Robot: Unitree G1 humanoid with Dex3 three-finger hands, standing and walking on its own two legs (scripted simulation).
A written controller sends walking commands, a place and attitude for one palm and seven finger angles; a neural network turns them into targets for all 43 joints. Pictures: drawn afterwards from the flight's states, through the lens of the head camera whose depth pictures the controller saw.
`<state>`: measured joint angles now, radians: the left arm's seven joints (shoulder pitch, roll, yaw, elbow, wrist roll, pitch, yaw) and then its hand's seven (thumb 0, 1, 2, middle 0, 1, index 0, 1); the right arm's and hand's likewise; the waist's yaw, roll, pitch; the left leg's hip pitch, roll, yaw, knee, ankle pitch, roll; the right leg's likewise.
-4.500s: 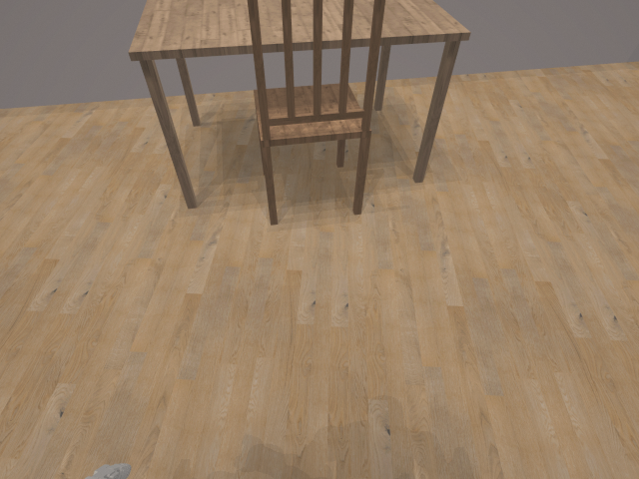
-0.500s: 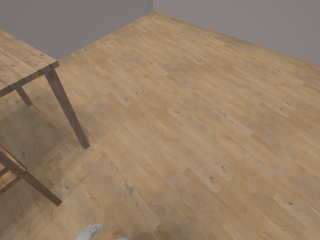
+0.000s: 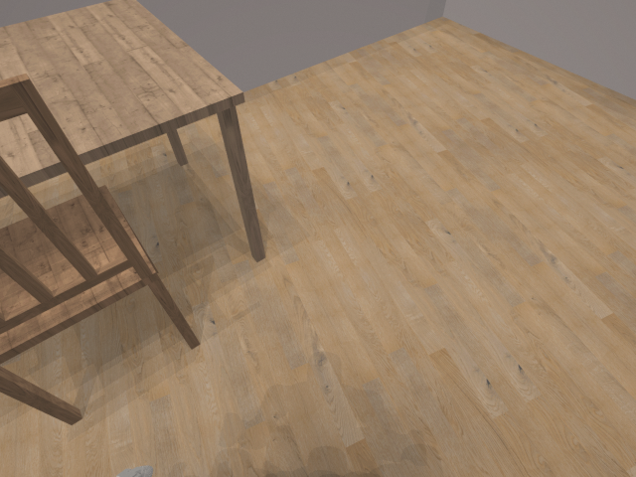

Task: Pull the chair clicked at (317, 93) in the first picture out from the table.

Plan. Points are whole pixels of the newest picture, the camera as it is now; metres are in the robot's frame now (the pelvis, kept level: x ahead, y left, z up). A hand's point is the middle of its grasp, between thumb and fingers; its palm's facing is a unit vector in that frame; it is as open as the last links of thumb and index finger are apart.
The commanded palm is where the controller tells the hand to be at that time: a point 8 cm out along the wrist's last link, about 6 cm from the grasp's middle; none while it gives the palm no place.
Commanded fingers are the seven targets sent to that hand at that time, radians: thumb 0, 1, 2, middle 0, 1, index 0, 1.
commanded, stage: turn to face it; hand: left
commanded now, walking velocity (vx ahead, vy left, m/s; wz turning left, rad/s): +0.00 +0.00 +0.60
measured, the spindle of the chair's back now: out of the picture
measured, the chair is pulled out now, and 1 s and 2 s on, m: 0.00 0.00 0.00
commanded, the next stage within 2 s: take the last steps up to it in 1.00 s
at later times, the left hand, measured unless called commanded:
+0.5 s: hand out of the picture -0.08 +0.21 -0.18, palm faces +0.38 -0.90 -0.23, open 7.4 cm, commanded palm none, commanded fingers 0.00 0.90 0.90 -0.20 -0.30 -0.20 -0.30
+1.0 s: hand out of the picture -0.02 +0.24 -0.15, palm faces +0.49 -0.83 -0.26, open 7.4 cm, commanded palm none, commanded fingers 0.00 0.90 0.90 -0.20 -0.30 -0.20 -0.30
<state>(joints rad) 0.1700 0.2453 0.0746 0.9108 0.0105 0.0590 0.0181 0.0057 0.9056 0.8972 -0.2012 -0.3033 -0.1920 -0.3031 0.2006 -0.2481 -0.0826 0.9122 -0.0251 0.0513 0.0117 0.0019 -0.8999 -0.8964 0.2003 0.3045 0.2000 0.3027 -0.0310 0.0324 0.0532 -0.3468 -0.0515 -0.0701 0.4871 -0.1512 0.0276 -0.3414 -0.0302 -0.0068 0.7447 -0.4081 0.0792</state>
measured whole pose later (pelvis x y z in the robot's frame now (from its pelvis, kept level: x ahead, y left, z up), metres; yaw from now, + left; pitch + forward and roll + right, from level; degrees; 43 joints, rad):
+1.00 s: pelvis -0.02 +0.01 +0.00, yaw +32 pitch +0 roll +1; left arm 0.12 0.21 0.03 0.90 0.01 0.04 0.02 0.00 0.90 0.90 -0.20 -0.30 -0.19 -0.30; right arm 0.25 -0.21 -0.05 0.96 -0.02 0.04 0.00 0.00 -0.90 -0.90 0.20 0.30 0.20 0.30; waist -0.04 0.01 0.07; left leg -0.21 -0.08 -0.06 0.49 -0.28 0.04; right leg -0.28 -0.03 -0.03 0.61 -0.31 0.07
